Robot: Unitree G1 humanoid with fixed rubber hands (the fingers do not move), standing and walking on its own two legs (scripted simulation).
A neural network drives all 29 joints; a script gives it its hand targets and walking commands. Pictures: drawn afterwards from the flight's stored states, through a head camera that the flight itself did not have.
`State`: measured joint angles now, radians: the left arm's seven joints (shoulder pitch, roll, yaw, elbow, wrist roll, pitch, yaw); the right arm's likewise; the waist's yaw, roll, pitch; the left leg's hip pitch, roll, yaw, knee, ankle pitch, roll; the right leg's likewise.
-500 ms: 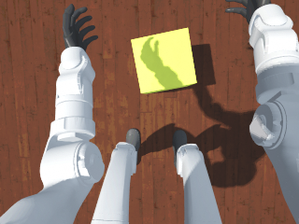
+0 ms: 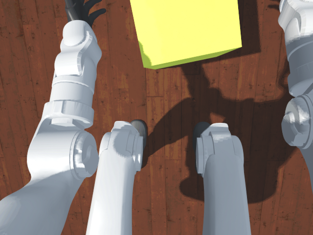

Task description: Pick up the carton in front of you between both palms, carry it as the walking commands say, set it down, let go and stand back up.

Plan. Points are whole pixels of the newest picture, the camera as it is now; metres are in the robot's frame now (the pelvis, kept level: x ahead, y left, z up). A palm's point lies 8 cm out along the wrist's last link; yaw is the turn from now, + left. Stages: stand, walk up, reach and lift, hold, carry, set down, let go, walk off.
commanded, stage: reach and lift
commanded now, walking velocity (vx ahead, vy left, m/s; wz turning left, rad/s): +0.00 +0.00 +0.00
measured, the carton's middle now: (181, 22) +0.55 -0.05 -0.33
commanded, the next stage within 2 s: none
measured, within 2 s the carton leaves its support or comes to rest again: leaves its support in 1.12 s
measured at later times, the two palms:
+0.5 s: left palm (102, 25) +0.54 +0.14 -0.26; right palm out of the picture +0.57 -0.22 -0.26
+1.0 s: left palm (113, 22) +0.54 +0.11 -0.25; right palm out of the picture +0.56 -0.20 -0.25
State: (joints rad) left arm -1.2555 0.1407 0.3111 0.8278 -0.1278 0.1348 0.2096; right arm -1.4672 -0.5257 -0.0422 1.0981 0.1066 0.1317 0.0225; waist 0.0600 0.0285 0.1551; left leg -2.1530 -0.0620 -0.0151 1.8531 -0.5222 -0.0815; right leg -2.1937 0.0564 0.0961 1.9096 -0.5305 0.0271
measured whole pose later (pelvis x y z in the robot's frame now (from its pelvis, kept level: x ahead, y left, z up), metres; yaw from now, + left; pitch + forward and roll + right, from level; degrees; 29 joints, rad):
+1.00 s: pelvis -0.01 -0.01 -0.08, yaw +0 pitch +35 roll +5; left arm -1.52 0.12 0.46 1.03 0.02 0.17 0.16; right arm -1.66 -0.44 -0.04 1.24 0.03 0.18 0.02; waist 0.02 0.05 0.42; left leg -2.22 -0.09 -0.03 2.17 -0.57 -0.11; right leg -2.26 0.02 0.06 2.23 -0.59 -0.01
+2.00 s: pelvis +0.01 +0.01 +0.10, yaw -5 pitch +41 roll +2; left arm -0.88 -0.11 0.52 0.57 0.18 0.36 0.10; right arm -0.96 -0.05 -0.35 0.71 -0.21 0.41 -0.01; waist 0.02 0.03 -0.21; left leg -1.79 -0.11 -0.10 1.58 -0.50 -0.08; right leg -1.82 0.10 0.11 1.59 -0.48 0.05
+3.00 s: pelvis +0.10 +0.01 +0.32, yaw -6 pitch +1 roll +0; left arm -0.26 -0.15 0.26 0.40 0.24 0.54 0.02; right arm -0.23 0.14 -0.22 0.39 -0.24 0.58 -0.03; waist 0.00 0.01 -0.10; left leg -0.23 -0.05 -0.15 0.46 -0.24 -0.01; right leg -0.24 0.04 0.14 0.45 -0.23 0.02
